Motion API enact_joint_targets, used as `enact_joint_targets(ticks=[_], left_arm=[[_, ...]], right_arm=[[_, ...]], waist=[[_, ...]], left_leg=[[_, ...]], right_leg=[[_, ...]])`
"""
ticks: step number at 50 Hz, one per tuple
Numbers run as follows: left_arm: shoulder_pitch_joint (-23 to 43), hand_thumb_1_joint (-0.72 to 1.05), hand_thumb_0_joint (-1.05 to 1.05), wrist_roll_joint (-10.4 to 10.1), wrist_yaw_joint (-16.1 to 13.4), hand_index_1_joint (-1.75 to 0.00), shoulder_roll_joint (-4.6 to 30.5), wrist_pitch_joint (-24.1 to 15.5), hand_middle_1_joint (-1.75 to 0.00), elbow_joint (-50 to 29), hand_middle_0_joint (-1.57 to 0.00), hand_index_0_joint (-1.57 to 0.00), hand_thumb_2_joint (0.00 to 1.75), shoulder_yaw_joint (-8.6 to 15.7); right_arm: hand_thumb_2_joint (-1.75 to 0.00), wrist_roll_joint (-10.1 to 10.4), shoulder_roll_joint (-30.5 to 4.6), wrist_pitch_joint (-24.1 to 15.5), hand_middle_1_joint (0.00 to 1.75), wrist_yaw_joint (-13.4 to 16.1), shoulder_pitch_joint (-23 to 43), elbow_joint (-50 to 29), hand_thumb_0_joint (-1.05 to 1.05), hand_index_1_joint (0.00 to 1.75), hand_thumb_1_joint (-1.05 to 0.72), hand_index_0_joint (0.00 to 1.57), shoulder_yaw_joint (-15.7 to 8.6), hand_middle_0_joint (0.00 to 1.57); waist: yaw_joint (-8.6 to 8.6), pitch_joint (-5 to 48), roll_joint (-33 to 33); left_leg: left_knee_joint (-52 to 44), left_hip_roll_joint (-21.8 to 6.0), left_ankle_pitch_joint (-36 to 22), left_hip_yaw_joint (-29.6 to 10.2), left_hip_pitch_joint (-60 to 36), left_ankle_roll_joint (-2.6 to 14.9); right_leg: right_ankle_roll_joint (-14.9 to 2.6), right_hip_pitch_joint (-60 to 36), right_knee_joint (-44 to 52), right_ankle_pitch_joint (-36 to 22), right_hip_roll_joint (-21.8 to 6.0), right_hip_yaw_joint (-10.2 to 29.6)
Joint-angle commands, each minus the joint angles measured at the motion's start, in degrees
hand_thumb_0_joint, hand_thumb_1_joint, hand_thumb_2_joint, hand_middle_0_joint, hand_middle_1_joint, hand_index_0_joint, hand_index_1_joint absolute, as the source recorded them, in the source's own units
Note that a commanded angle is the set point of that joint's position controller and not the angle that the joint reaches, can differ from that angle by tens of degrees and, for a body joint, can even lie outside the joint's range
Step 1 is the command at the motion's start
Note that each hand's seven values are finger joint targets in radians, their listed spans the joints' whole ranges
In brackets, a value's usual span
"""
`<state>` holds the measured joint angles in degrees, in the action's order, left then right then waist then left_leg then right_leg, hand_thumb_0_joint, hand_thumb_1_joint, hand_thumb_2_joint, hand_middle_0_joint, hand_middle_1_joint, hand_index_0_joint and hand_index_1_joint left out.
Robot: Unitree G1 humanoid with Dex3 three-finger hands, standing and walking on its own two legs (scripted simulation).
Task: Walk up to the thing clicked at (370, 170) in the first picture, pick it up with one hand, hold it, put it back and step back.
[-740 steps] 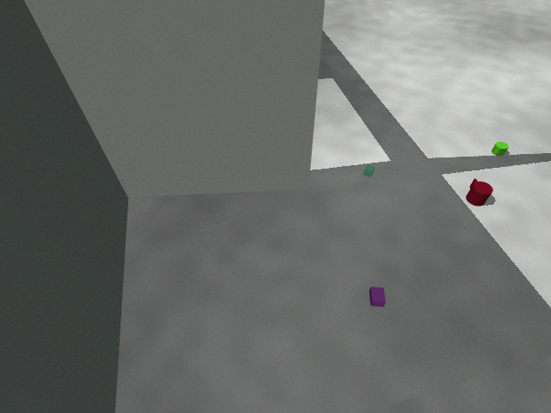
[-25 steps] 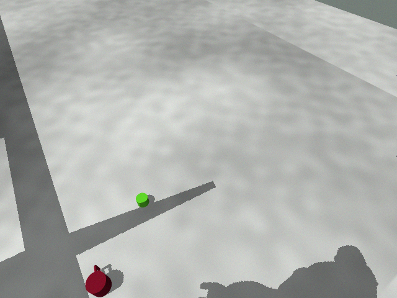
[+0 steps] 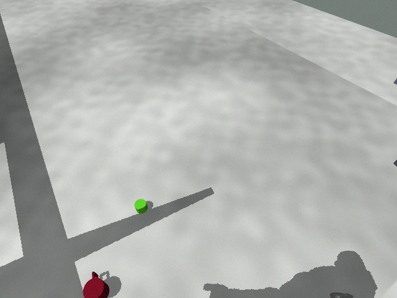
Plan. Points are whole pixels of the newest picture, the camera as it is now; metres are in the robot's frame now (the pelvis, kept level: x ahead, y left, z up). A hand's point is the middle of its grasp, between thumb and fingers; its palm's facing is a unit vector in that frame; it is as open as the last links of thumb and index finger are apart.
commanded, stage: stand
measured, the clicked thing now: out of the picture +0.32 +1.01 -0.76
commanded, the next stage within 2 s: none
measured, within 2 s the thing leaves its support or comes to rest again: neither
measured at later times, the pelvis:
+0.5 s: pelvis +0.01 -0.01 +0.00, yaw -1 degrees
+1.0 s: pelvis +0.02 -0.01 +0.00, yaw -1 degrees
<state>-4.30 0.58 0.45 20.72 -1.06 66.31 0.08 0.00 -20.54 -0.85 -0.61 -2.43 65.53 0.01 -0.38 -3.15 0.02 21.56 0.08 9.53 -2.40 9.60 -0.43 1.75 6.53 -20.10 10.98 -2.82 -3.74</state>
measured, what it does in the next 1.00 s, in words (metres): stands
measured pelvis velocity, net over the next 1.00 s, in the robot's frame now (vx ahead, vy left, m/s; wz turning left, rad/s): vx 0.02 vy -0.01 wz -0.02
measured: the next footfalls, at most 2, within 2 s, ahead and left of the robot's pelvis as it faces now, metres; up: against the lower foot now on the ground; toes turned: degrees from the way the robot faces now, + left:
none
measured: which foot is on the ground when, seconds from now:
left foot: down 0.00-1.00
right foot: down 0.00-1.00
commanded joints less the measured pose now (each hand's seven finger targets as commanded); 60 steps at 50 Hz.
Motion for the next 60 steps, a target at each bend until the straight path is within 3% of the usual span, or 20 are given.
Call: enact_joint_targets(ticks=[1, 5, 10, 15, 19, 30, 32, 38, 41, 45, 51, 60], left_arm=[[2.71, 0.9, 0.0, -0.33, -0.63, -0.3, 12.33, -1.1, -0.3, -2.9, -0.2, -0.2, 0.9, 2.3], [2.9, 0.9, 0.0, -0.19, -0.62, -0.3, 12.18, -1.0, -0.3, -3.0, -0.2, -0.2, 0.9, 2.2], [2.67, 0.9, 0.0, -0.21, -0.79, -0.3, 12.25, -1.08, -0.3, -3.23, -0.2, -0.2, 0.9, 2.23], [2.45, 0.9, 0.0, -0.3, -0.84, -0.3, 12.51, -1.0, -0.3, -3.32, -0.2, -0.2, 0.9, 2.44], [2.25, 0.9, 0.0, -0.22, -0.75, -0.3, 12.07, -0.75, -0.3, -3.55, -0.2, -0.2, 0.9, 2.36], [2.22, 0.9, 0.0, -0.33, -0.74, -0.3, 12.07, -0.76, -0.3, -3.96, -0.2, -0.2, 0.9, 2.53], [1.85, 0.9, 0.0, -0.36, -0.67, -0.3, 11.89, -0.61, -0.3, -3.88, -0.2, -0.2, 0.9, 2.5], [1.78, 0.9, 0.0, -0.27, -0.73, -0.3, 12.13, -0.68, -0.3, -3.94, -0.2, -0.2, 0.9, 2.56], [1.84, 0.9, 0.0, -0.34, -0.74, -0.3, 11.98, -0.6, -0.3, -4.01, -0.2, -0.2, 0.9, 2.5], [1.08, 0.9, 0.0, -0.29, -0.78, -0.3, 11.78, -0.85, -0.3, -4.02, -0.2, -0.2, 0.9, 2.46], [1.5, 0.9, 0.0, -0.23, -0.84, -0.3, 11.74, -0.61, -0.3, -4.21, -0.2, -0.2, 0.9, 2.5], [0.85, 0.9, 0.0, -0.26, -0.88, -0.3, 11.48, -0.69, -0.3, -4.23, -0.2, -0.2, 0.9, 2.47]], right_arm=[[-0.9, -0.09, -12.28, -1.23, 0.3, 0.82, 2.93, -3.13, 0.0, 0.3, -0.9, 0.2, -2.37, 0.2], [-0.9, -0.17, -12.27, -0.92, 0.3, 0.68, 2.97, -3.0, 0.0, 0.3, -0.9, 0.2, -2.32, 0.2], [-0.9, -0.3, -12.01, -0.92, 0.3, 0.64, 2.79, -2.72, 0.0, 0.3, -0.9, 0.2, -2.43, 0.2], [-0.9, -0.27, -11.7, -0.88, 0.3, 0.66, 2.29, -2.44, 0.0, 0.3, -0.9, 0.2, -2.25, 0.2], [-0.9, -0.35, -11.79, -0.77, 0.3, 0.73, 2.0, -2.25, 0.0, 0.3, -0.9, 0.2, -2.22, 0.2], [-0.9, -0.38, -12.07, -0.96, 0.3, 0.88, 0.99, -2.24, 0.0, 0.3, -0.9, 0.2, -2.06, 0.2], [-0.9, -0.23, -12.0, -0.94, 0.3, 0.91, 0.51, -2.02, 0.0, 0.3, -0.9, 0.2, -1.84, 0.2], [-0.9, -0.3, -11.85, -1.02, 0.3, 1.0, 0.6, -2.22, 0.0, 0.3, -0.9, 0.2, -1.73, 0.2], [-0.9, -0.32, -11.93, -0.88, 0.3, 1.03, 0.73, -2.18, 0.0, 0.3, -0.9, 0.2, -1.75, 0.2], [-0.9, -0.27, -12.24, -1.03, 0.3, 1.06, 0.71, -2.41, 0.0, 0.3, -0.9, 0.2, -1.83, 0.2], [-0.9, -0.39, -12.1, -0.81, 0.3, 1.08, 0.84, -2.54, 0.0, 0.3, -0.9, 0.2, -1.83, 0.2], [-0.9, -0.24, -12.24, -0.86, 0.3, 1.1, 0.87, -2.94, 0.0, 0.3, -0.9, 0.2, -1.79, 0.2]], waist=[[0.2, 5.95, -0.51], [0.44, 4.99, 0.13], [0.29, 5.99, 0.53], [0.26, 5.51, 0.66], [0.29, 4.85, 0.06], [0.26, 6.25, 0.22], [0.48, 5.83, -1.1], [0.49, 6.44, 0.39], [0.41, 6.23, 0.51], [0.28, 7.06, 0.13], [0.33, 6.06, 0.01], [0.16, 5.18, -0.08]], left_leg=[[-4.42, -6.97, -9.11, -4.93, -2.15, 1.39], [-5.31, -6.85, -4.6, -4.84, -1.82, 1.33], [-4.86, -7.06, -8.27, -4.64, -2.53, 1.19], [-5.25, -7.08, -8.24, -4.5, -2.42, 1.12], [-5.78, -6.8, -4.76, -4.31, -1.45, 0.92], [-4.93, -7.34, -10.36, -4.18, -2.26, 0.88], [-5.54, -6.92, -8.31, -3.98, -1.67, 0.75], [-4.88, -7.54, -12.36, -3.99, -3.97, 0.81], [-5.11, -7.43, -11.17, -3.74, -3.78, 0.8], [-4.36, -7.73, -14.36, -3.49, -4.92, 1.0], [-5.21, -7.5, -11.52, -3.23, -3.6, 0.84], [-5.07, -7.54, -12.55, -3.35, -4.42, 0.84]], right_leg=[[-2.17, -1.52, 4.18, -4.55, -5.54, 5.82], [-2.16, -0.3, 5.34, -1.56, -5.44, 5.95], [-2.22, -1.13, 5.28, -3.48, -5.61, 5.89], [-2.35, -1.19, 5.18, -3.83, -5.67, 6.12], [-2.31, -0.33, 5.52, -1.27, -5.41, 6.05], [-2.38, -2.47, 4.86, -5.62, -5.68, 5.94], [-2.3, -2.52, 5.15, -4.99, -5.51, 5.95], [-2.34, -1.74, 4.5, -7.79, -5.55, 5.77], [-2.37, -1.77, 4.69, -7.05, -5.45, 5.69], [-2.22, -2.76, 4.7, -10.99, -5.72, 5.8], [-2.32, -2.75, 5.21, -8.34, -5.53, 5.69], [-2.28, -2.24, 5.34, -9.29, -5.52, 5.69]])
